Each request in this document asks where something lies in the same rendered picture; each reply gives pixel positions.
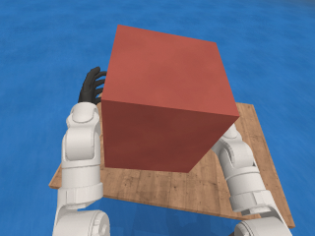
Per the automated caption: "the right robot upper arm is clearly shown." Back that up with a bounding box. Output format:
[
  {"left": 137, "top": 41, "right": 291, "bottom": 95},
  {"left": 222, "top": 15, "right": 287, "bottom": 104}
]
[{"left": 234, "top": 216, "right": 291, "bottom": 236}]

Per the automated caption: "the left robot hand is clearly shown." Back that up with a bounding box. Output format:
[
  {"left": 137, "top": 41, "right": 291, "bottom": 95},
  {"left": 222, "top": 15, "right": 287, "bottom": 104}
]
[{"left": 78, "top": 66, "right": 107, "bottom": 105}]

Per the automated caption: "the robot right forearm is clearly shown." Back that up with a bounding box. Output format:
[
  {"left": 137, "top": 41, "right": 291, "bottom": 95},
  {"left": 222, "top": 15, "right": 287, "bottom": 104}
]
[{"left": 211, "top": 123, "right": 292, "bottom": 236}]

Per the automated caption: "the left robot upper arm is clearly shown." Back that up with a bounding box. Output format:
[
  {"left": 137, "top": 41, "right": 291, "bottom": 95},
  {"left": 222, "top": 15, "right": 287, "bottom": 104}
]
[{"left": 53, "top": 209, "right": 110, "bottom": 236}]

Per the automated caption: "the table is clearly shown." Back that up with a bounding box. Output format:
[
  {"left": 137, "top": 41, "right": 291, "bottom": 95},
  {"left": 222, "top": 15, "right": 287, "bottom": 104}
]
[{"left": 48, "top": 93, "right": 295, "bottom": 236}]

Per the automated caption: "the carton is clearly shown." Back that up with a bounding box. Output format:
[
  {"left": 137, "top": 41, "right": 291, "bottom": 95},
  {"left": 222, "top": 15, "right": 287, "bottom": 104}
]
[{"left": 100, "top": 25, "right": 240, "bottom": 173}]

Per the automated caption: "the robot left forearm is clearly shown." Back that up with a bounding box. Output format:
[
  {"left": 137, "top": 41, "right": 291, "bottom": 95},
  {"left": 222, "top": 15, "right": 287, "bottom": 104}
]
[{"left": 52, "top": 101, "right": 103, "bottom": 236}]

